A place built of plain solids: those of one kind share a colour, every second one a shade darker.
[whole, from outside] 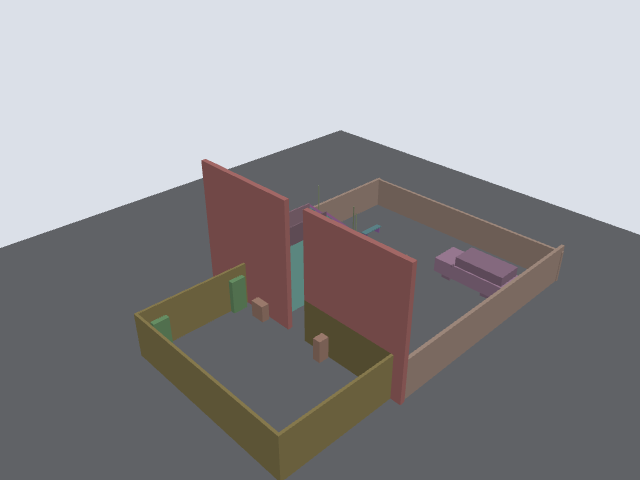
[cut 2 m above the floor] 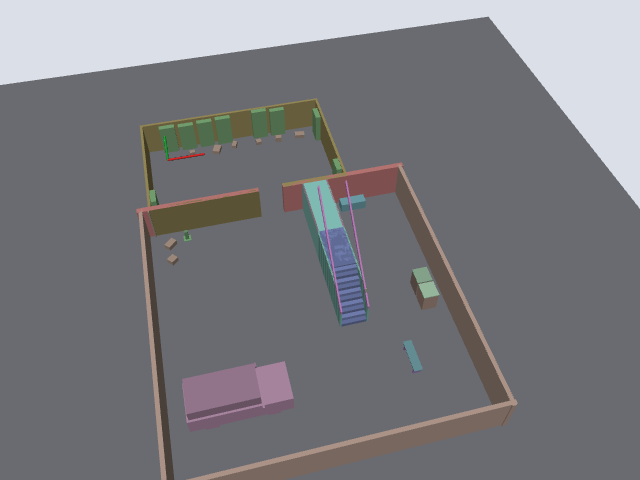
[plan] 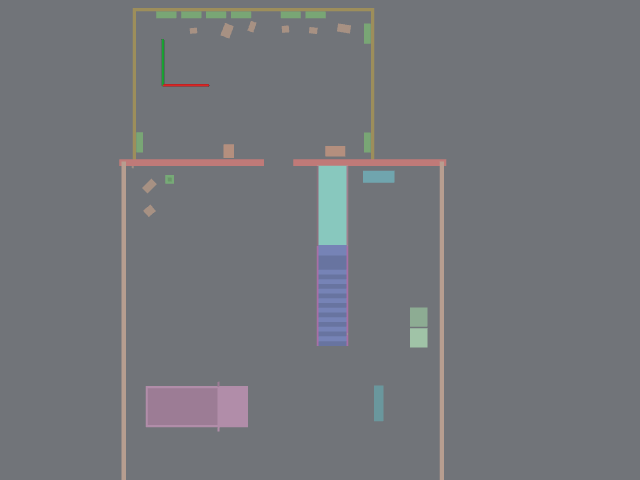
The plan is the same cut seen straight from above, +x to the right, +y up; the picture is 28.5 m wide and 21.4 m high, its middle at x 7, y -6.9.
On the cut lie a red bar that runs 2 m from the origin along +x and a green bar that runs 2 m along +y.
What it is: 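The rear of a town building of two storeys with an external escape stair; a paved yard 14.1 x 14.4 m; from a top landing at the upper floor's door, 4.25 m over the yard, a stair of 22 risers of 0.193 m and treads of 0.212 m, 1.25 m clear, one straight flight square to the facade, standing free in the yard, without a landing, down to the yard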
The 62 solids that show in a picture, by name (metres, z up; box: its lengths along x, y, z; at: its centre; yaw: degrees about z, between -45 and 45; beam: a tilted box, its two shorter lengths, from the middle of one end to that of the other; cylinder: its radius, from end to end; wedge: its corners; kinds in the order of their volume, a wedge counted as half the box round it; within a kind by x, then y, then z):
{
 "stair_step_1": {"box": [1.27, 4.5, 0.24], "at": [7.56, -9.37, 0.07]},
 "stair_step_2": {"box": [1.27, 4.29, 0.44], "at": [7.56, -9.27, 0.17]},
 "stair_step_3": {"box": [1.27, 4.08, 0.63], "at": [7.56, -9.16, 0.26]},
 "stair_step_4": {"box": [1.27, 3.87, 0.82], "at": [7.56, -9.05, 0.36]},
 "stair_step_5": {"box": [1.27, 3.65, 1.01], "at": [7.56, -8.95, 0.46]},
 "stair_step_6": {"box": [1.27, 3.44, 1.21], "at": [7.56, -8.84, 0.55]},
 "stair_step_7": {"box": [1.27, 3.23, 1.4], "at": [7.56, -8.73, 0.65]},
 "stair_step_8": {"box": [1.27, 3.02, 1.59], "at": [7.56, -8.63, 0.75]},
 "stair_step_9": {"box": [1.27, 2.81, 1.79], "at": [7.56, -8.52, 0.84]},
 "stair_step_10": {"box": [1.27, 2.59, 1.98], "at": [7.56, -8.42, 0.94]},
 "stair_step_11": {"box": [1.27, 2.38, 2.17], "at": [7.56, -8.31, 1.04]},
 "stair_step_12": {"box": [1.27, 2.17, 2.37], "at": [7.56, -8.21, 1.13]},
 "stair_step_13": {"box": [1.27, 1.96, 2.56], "at": [7.56, -8.1, 1.23]},
 "stair_step_14": {"box": [1.27, 1.75, 2.75], "at": [7.56, -7.99, 1.33]},
 "stair_step_15": {"box": [1.27, 1.53, 2.94], "at": [7.56, -7.89, 1.42]},
 "stair_step_16": {"box": [1.27, 1.32, 3.14], "at": [7.56, -7.78, 1.52]},
 "stair_step_17": {"box": [1.27, 1.11, 3.33], "at": [7.56, -7.67, 1.62]},
 "stair_step_18": {"box": [1.27, 0.47, 3.91], "at": [7.56, -7.36, 1.91]},
 "facade_1": {"box": [6.45, 0.3, 7.77], "at": [1.28, -3.45, 3.83]},
 "facade_2": {"box": [6.83, 0.3, 7.77], "at": [9.22, -3.45, 3.83]},
 "paving_1": {"box": [1.41, 3.58, 4.3], "at": [7.56, -5.38, 2.1]},
 "boundary_1": {"box": [0.2, 14.78, 2.44], "at": [-1.75, -10.79, 1.17]},
 "boundary_2": {"box": [14.48, 0.2, 2.07], "at": [5.34, -18.03, 0.98]},
 "boundary_3": {"box": [0.2, 14.78, 2.1], "at": [12.43, -10.79, 1.0]},
 "wall_1": {"box": [0.15, 6.9, 2.66], "at": [-1.27, 0.0, 1.28]},
 "wall_2": {"box": [5.85, 0.3, 2.66], "at": [1.58, -3.45, 1.28]},
 "wall_3": {"box": [10.77, 0.15, 2.66], "at": [4.04, 3.38, 1.28]},
 "wall_4": {"box": [3.62, 0.3, 2.66], "at": [7.61, -3.45, 1.28]},
 "wall_5": {"box": [0.15, 6.9, 2.66], "at": [9.35, 0.0, 1.28]},
 "car_1": {"box": [3.11, 1.65, 0.59], "at": [0.87, -14.33, 1.4]},
 "car_2": {"box": [4.56, 1.85, 0.92], "at": [1.51, -14.33, 0.64]},
 "shelf_1": {"box": [0.3, 0.9, 2.11], "at": [-1.04, -2.55, 1.0]},
 "shelf_2": {"box": [0.9, 0.3, 1.9], "at": [0.15, 3.14, 0.9]},
 "shelf_3": {"box": [0.9, 0.3, 1.85], "at": [1.26, 3.14, 0.88]},
 "shelf_4": {"box": [0.9, 0.3, 1.9], "at": [2.37, 3.14, 0.9]},
 "shelf_5": {"box": [0.9, 0.3, 1.95], "at": [3.48, 3.14, 0.93]},
 "shelf_6": {"box": [0.9, 0.3, 2.12], "at": [5.7, 3.14, 1.01]},
 "shelf_7": {"box": [0.9, 0.3, 1.93], "at": [6.81, 3.14, 0.92]},
 "shelf_8": {"box": [0.3, 0.9, 2.08], "at": [9.11, -2.55, 0.99]},
 "shelf_9": {"box": [0.3, 0.9, 1.87], "at": [9.11, 2.3, 0.89]},
 "rim_guard_1": {"box": [0.08, 3.57, 5.4], "at": [6.89, -5.38, 2.65]},
 "rim_guard_2": {"box": [0.08, 3.57, 5.4], "at": [8.22, -5.38, 2.65]},
 "guard_run_top_1": {"wedge": [[6.85, -11.62, 1.08], [6.85, -11.62, 1.27], [6.85, -7.17, 5.13], [6.85, -7.17, 5.33], [6.93, -11.62, 1.08], [6.93, -11.62, 1.27], [6.93, -7.17, 5.13], [6.93, -7.17, 5.33]]},
 "guard_run_top_2": {"wedge": [[8.18, -11.62, 1.08], [8.18, -11.62, 1.27], [8.18, -7.17, 5.13], [8.18, -7.17, 5.33], [8.26, -11.62, 1.08], [8.26, -11.62, 1.27], [8.26, -7.17, 5.13], [8.26, -7.17, 5.33]]},
 "refuse_bin_1": {"box": [0.74, 0.82, 1.07], "at": [11.4, -11.26, 0.48]},
 "refuse_bin_2": {"box": [0.74, 0.82, 1.07], "at": [11.4, -10.34, 0.48]},
 "filing_cabinet_1": {"box": [0.47, 0.62, 1.37], "at": [2.93, -2.94, 0.64]},
 "filing_cabinet_2": {"box": [0.9, 0.47, 1.07], "at": [7.68, -2.94, 0.48]},
 "planter_box_1": {"box": [1.4, 0.55, 0.6], "at": [9.62, -4.08, 0.25]},
 "box_cardboard_1": {"box": [0.43, 0.38, 0.32], "at": [-0.6, -5.6, 0.11], "yaw": 41.0},
 "box_cardboard_2": {"box": [0.35, 0.59, 0.32], "at": [-0.6, -4.5, 0.11], "yaw": -45.0},
 "box_cardboard_3": {"box": [0.42, 0.59, 0.27], "at": [2.86, 2.43, 0.09], "yaw": -21.2},
 "box_cardboard_4": {"box": [0.27, 0.46, 0.26], "at": [3.97, 2.61, 0.08], "yaw": -19.7},
 "box_cardboard_5": {"box": [0.32, 0.31, 0.28], "at": [5.46, 2.5, 0.09], "yaw": 4.4},
 "box_cardboard_6": {"box": [0.37, 0.28, 0.39], "at": [6.7, 2.44, 0.14], "yaw": -6.4},
 "box_cardboard_7": {"box": [0.59, 0.37, 0.29], "at": [8.07, 2.53, 0.1], "yaw": -9.5},
 "refuse_lid_1": {"box": [0.78, 0.86, 0.06], "at": [11.4, -11.26, 1.05]},
 "refuse_lid_2": {"box": [0.78, 0.86, 0.06], "at": [11.4, -10.34, 1.05]},
 "downpipe_1": {"box": [0.09, 0.1, 7.72], "at": [-1.35, -3.65, 3.81]},
 "bench_seat_1": {"box": [0.42, 1.6, 0.05], "at": [9.62, -14.18, 0.42]},
 "guard_run_1": {"box": [0.08, 0.22, 1.32], "at": [6.89, -11.51, 0.61]},
 "traffic_cone_1": {"box": [0.4, 0.4, 0.08], "at": [0.3, -4.2, -0.01]}
}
